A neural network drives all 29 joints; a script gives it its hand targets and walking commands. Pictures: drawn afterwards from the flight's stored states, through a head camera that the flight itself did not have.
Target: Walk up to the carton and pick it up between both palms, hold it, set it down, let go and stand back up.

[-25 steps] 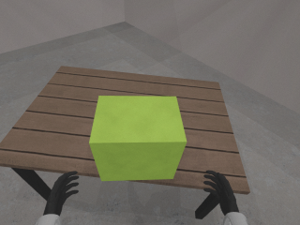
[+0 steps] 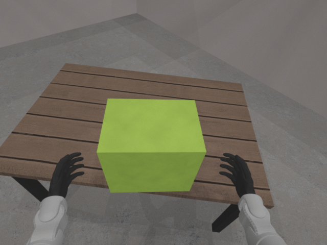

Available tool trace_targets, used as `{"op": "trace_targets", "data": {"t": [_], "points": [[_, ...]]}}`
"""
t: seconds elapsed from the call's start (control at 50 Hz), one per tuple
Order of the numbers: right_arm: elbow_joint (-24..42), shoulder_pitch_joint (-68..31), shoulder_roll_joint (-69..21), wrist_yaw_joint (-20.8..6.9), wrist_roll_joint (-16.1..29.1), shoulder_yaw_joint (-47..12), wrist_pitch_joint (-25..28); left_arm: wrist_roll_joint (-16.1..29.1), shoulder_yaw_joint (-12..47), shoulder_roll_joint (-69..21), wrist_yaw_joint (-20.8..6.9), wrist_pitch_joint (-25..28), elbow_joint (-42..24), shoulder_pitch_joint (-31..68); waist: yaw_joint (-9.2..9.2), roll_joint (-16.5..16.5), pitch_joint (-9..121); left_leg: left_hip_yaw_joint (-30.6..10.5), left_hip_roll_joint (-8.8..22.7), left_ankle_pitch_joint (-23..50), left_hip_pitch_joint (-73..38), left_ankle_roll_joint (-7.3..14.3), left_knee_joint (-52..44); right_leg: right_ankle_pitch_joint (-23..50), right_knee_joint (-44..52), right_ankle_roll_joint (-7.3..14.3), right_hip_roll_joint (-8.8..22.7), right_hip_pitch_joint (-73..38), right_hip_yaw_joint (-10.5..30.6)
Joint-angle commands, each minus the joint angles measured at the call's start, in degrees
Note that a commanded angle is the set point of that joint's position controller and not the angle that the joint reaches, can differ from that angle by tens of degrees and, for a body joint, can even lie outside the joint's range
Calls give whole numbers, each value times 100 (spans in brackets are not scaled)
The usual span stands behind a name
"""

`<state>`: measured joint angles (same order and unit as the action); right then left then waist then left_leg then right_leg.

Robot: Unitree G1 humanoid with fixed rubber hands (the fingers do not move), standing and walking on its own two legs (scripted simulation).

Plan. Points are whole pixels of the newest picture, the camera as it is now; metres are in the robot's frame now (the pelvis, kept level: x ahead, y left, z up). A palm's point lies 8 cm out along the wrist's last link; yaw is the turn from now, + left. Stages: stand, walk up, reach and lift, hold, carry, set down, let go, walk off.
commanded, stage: reach and lift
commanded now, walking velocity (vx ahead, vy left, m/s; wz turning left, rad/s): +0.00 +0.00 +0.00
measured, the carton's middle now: (151, 147) +0.43 +0.05 -0.08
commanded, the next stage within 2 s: none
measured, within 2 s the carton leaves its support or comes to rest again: neither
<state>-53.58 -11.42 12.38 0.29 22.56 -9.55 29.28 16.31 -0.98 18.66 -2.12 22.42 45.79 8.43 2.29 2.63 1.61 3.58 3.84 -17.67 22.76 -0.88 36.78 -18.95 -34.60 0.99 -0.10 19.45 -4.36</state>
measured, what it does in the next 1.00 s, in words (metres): stands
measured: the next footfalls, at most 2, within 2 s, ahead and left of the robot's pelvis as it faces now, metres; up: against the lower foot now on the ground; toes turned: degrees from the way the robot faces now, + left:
none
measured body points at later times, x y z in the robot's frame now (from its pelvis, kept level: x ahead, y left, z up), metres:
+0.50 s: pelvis +0.01 +0.00 +0.01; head +0.04 +0.03 +0.46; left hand +0.35 +0.27 +0.03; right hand +0.37 -0.19 +0.04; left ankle +0.01 +0.12 -0.73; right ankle -0.01 -0.11 -0.73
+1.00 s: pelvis +0.00 +0.00 +0.01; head +0.05 +0.02 +0.46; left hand +0.41 +0.27 +0.08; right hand +0.44 -0.18 +0.09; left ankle +0.01 +0.12 -0.73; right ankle -0.01 -0.11 -0.73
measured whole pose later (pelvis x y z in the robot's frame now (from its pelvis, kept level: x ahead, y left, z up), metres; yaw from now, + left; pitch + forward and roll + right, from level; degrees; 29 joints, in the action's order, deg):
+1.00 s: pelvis +0.00 +0.00 +0.01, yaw -1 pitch +12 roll -2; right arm -55.9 -41.0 19.5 2.2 26.3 -8.8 4.2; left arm 16.0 -2.4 21.3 -0.6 -0.6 53.3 39.5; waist 3.5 1.5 6.7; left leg 4.5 4.4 -12.7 27.7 -0.5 28.9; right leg -12.1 -24.1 0.7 -1.3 23.6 -3.5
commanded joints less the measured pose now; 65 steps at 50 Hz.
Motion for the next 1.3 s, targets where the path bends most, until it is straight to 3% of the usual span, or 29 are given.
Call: {"op": "trace_targets", "data": {"t": [0.0, 0.06, 0.14, 0.24, 0.3, 0.4, 0.46, 0.54, 0.64, 0.74, 0.86, 0.96, 1.02, 1.08, 1.2, 1.22, 1.24, 1.28], "points": [[697, -1652, 989, 4, 94, 211, 63, 74, -273, 960, -61, 60, -758, 1582, 37, -538, 1740, -231, -358, 2433, -1595, -209, -343, 1332, 814, -62, -123, 109, 377], [884, -1934, 1051, 16, 118, 215, -124, 128, -228, 994, -53, -90, -916, 1961, 24, -469, 1993, -220, -338, 2573, -1696, -181, -380, 1432, 856, -77, -137, 118, 362], [877, -2307, 1165, 11, 178, 289, -324, 108, -230, 1076, -21, -215, -930, 2441, 9, -657, 2273, -245, -317, 2949, -1868, -265, -394, 1600, 977, -83, -159, 154, 356], [1443, -2640, 1319, 66, 288, 221, -593, 89, -360, 1128, -11, -571, -1226, 2665, 141, -469, 2666, -220, -347, 3419, -1933, -221, -439, 2258, 1033, -114, -183, -249, 400], [1454, -2929, 1378, 121, 193, 305, -769, 43, -410, 1183, -26, -795, -1160, 2948, 107, -304, 2626, -159, -367, 3313, -1733, -165, -545, 2468, 1038, -173, -178, -519, 420], [1278, -3304, 1372, 174, 221, 335, -1179, -11, -451, 1165, -20, -1158, -1057, 3477, 99, -354, 2642, -149, -355, 3146, -1835, -135, -662, 2269, 1190, -174, -168, -364, 424], [1493, -3497, 1519, 185, 230, 419, -1283, -66, -471, 1187, 52, -1305, -1404, 3702, 146, -533, 3070, -139, -322, 3556, -2108, -204, -617, 2500, 1165, -157, -235, -373, 351], [1129, -3821, 1503, 181, 296, 401, -1541, -138, -482, 1198, 90, -1494, -1131, 4069, 122, -708, 2904, -146, -318, 3423, -2100, -182, -663, 2214, 1289, -125, -201, -272, 401], [1186, -4428, 1657, 168, 305, 425, -1749, -69, -450, 1193, 122, -1691, -1007, 4529, 122, -550, 3173, -137, -296, 3416, -2068, -132, -668, 2329, 1284, -132, -239, -215, 361], [989, -4879, 1775, 176, 306, 534, -1934, -74, -397, 1267, 161, -1836, -960, 5116, 116, -676, 3372, -181, -280, 3567, -2193, -199, -637, 2401, 1287, -110, -251, -35, 306], [971, -5518, 1888, 207, 332, 484, -2100, -56, -409, 1392, 148, -1985, -608, 5481, 147, -532, 3800, -123, -311, 3688, -1926, -126, -580, 2872, 1171, -207, -281, -326, 292], [786, -5935, 1902, 196, 392, 403, -2234, 12, -388, 1492, 157, -1989, -348, 5943, 161, -307, 4000, -165, -290, 3630, -1733, -66, -561, 2914, 1107, -244, -280, -265, 300], [618, -6078, 1899, 185, 378, 392, -2204, 38, -343, 1486, 170, -1908, -160, 6101, 159, -376, 4246, -154, -287, 3729, -1727, -97, -524, 3020, 1040, -232, -296, -210, 243], [129, -6002, 1757, 172, 420, 227, -2195, -73, -320, 1409, 109, -1785, 450, 5961, 180, -386, 4023, -167, -282, 3747, -1588, -88, -437, 2950, 1020, -214, -280, -56, 244], [-718, -5556, 1543, 146, 456, 67, -1698, -319, -297, 1080, 48, -1161, 1026, 5600, 180, -575, 4073, -161, -259, 3972, -1400, -190, -188, 2830, 816, -175, -289, 313, 186], [-644, -5697, 1564, 151, 421, 99, -1576, -276, -297, 1108, 49, -1028, 1183, 5741, 207, -603, 4094, -175, -257, 3889, -1332, -219, -144, 2663, 771, -177, -296, 475, 167], [-994, -5709, 1485, 140, 363, 151, -1476, -233, -186, 993, 43, -855, 1568, 5780, 126, -595, 3866, -208, -237, 3699, -1158, -238, -53, 2356, 706, -143, -289, 807, 159], [-951, -5628, 1398, 123, 283, 163, -1195, -184, -151, 972, 90, -477, 1623, 5801, 167, -632, 4173, -194, -215, 3642, -1161, -260, 112, 2141, 586, -142, -281, 1146, 125]]}}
